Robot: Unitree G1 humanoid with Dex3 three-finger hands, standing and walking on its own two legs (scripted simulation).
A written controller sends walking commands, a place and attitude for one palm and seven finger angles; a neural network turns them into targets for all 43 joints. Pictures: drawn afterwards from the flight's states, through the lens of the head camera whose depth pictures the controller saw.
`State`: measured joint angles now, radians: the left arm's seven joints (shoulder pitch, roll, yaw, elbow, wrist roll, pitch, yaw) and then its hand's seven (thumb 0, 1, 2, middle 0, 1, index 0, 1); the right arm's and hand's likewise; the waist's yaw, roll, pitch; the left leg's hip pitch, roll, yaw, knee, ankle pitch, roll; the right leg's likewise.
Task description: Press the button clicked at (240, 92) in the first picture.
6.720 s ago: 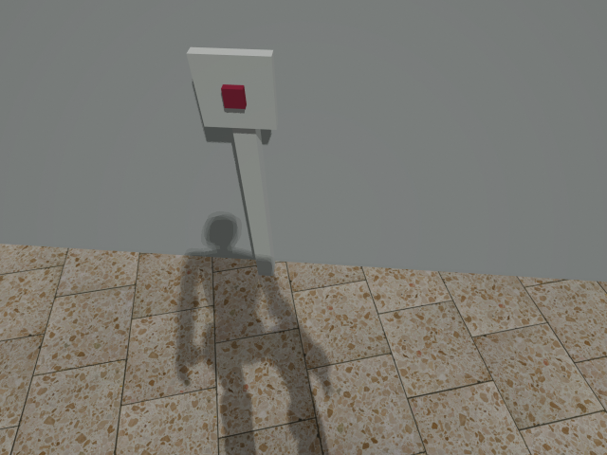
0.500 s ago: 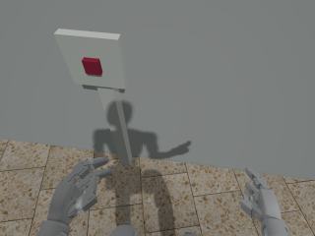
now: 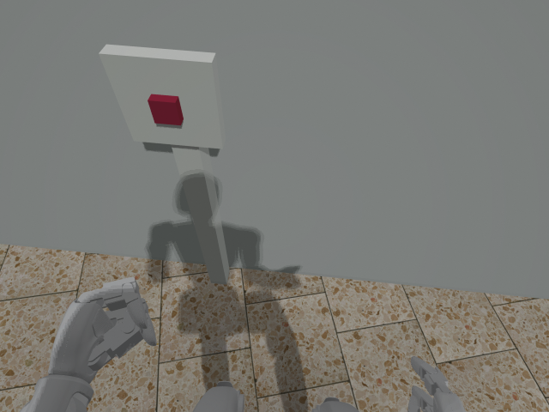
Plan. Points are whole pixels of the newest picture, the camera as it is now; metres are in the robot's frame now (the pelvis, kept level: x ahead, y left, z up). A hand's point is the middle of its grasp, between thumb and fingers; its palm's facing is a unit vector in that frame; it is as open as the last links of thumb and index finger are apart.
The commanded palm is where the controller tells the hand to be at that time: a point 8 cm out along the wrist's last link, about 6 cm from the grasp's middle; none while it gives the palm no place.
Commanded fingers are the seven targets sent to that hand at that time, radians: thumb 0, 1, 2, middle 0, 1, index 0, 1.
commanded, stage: raise the hand and make a fist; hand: left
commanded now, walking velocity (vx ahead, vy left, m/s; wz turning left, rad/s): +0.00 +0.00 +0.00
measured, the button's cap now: (166, 108) +0.58 +0.21 +0.11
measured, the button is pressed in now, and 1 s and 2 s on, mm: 0 0 0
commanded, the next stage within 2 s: aim a knuckle at the button in 1.12 s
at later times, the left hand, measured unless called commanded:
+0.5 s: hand (111, 304) +0.24 +0.21 +0.08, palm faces -0.05 -1.00 -0.05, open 3.1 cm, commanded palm +0.22 +0.27 +0.09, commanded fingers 0.00 0.90 0.90 -1.30 -1.50 -1.30 -1.50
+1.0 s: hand (116, 289) +0.25 +0.20 +0.09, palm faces -0.05 -1.00 -0.04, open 3.1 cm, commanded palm +0.23 +0.26 +0.11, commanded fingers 0.00 0.90 0.90 -1.30 -1.50 -1.30 -1.50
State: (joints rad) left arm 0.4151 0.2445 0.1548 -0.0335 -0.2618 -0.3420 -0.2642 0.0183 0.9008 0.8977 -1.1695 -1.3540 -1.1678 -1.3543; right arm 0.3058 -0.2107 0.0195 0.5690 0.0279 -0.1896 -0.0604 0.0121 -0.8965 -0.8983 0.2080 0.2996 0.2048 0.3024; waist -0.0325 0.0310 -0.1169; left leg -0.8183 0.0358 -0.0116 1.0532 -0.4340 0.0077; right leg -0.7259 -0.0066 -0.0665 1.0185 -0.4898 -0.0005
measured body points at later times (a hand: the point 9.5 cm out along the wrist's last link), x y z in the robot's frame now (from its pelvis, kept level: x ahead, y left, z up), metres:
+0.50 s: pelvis +0.03 +0.02 +0.02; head +0.06 +0.03 +0.46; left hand +0.24 +0.26 +0.08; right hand +0.22 -0.20 -0.04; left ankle +0.05 +0.11 -0.67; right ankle +0.01 -0.12 -0.67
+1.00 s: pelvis +0.03 +0.00 +0.03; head +0.06 +0.00 +0.48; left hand +0.25 +0.26 +0.10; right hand +0.20 -0.24 -0.04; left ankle +0.05 +0.11 -0.67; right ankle +0.01 -0.12 -0.67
